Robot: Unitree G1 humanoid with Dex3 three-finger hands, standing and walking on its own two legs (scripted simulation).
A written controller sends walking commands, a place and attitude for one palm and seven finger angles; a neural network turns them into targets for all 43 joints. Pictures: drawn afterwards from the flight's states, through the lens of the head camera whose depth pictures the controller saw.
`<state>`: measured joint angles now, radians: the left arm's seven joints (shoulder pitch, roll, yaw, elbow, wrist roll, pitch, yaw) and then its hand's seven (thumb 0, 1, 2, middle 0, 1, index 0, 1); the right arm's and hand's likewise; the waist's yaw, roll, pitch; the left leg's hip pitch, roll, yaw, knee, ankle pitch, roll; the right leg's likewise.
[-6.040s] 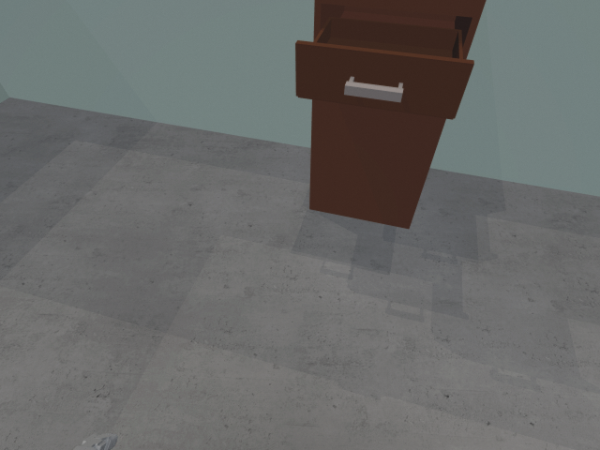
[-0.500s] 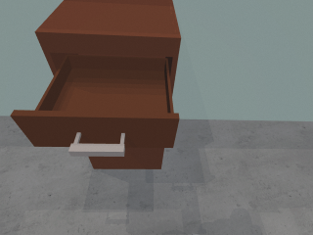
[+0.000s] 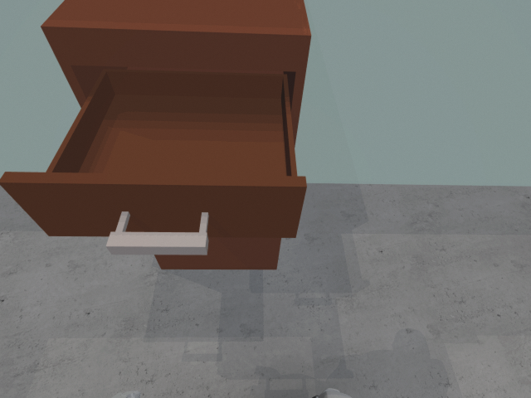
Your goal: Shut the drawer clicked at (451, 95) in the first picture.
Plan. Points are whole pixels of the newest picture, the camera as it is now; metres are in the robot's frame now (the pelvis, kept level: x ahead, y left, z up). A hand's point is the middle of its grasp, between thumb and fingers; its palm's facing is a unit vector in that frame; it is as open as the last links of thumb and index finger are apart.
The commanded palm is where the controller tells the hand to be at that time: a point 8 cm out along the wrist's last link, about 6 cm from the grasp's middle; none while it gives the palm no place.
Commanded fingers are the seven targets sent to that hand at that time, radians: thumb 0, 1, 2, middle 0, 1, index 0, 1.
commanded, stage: come to a stop and stand still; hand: left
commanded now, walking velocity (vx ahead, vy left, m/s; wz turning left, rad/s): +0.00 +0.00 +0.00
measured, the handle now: (162, 230) +0.33 +0.18 +0.06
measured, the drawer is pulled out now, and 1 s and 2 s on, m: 0.29 0.29 0.29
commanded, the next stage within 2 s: look again from close up in 0.70 s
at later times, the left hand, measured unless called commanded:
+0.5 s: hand out of the picture -0.06 +0.17 -0.15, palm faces +0.01 -0.98 -0.17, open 7.4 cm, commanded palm none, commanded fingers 0.00 0.90 0.90 -0.20 -0.30 -0.20 -0.30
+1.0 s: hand out of the picture -0.05 +0.19 -0.16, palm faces -0.02 -0.98 -0.19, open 7.4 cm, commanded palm none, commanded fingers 0.00 0.90 0.90 -0.20 -0.30 -0.20 -0.30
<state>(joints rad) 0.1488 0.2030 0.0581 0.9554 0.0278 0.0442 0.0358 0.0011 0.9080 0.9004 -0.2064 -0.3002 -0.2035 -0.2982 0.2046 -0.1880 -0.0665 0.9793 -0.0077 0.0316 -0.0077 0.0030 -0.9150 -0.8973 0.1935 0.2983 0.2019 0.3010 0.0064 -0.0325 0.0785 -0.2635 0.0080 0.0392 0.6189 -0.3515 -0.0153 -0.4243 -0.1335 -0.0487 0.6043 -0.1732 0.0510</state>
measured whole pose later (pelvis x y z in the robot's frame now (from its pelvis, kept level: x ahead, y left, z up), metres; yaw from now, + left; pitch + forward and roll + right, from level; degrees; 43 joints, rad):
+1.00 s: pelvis -0.05 +0.03 +0.01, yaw -1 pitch -1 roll -1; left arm 0.33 0.13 -0.02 1.08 0.01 -0.02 0.04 0.00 0.91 0.90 -0.20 -0.30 -0.20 -0.30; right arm 0.35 -0.13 0.00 1.07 -0.02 -0.01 -0.01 0.00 -0.91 -0.90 0.19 0.30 0.20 0.30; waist -0.03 0.04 0.01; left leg -0.30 0.00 0.07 0.55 -0.24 0.05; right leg -0.20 0.01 -0.04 0.52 -0.31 -0.01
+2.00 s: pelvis +0.03 +0.00 +0.00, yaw +1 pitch +0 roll +0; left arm 0.40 0.15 0.01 1.10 0.02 0.03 0.02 0.00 0.91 0.90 -0.20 -0.30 -0.20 -0.30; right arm 0.21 -0.14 -0.02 1.06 -0.03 -0.03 -0.04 0.01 -0.92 -0.90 0.20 0.30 0.20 0.30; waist 0.01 -0.06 0.06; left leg -0.30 0.02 0.13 0.67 -0.36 0.05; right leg -0.25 0.01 -0.08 0.90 -0.53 -0.04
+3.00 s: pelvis +0.05 -0.08 +0.02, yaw +3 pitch +0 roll +2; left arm 0.24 0.17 -0.02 1.03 0.01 0.00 0.02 0.00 0.91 0.90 -0.20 -0.30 -0.20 -0.30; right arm 0.29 -0.21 0.01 1.01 -0.01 0.00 -0.01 0.00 -0.92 -0.90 0.19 0.30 0.20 0.30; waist -0.01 0.06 0.04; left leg -0.17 0.01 0.09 0.43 -0.26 -0.01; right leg -0.26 -0.03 -0.02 0.53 -0.26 -0.01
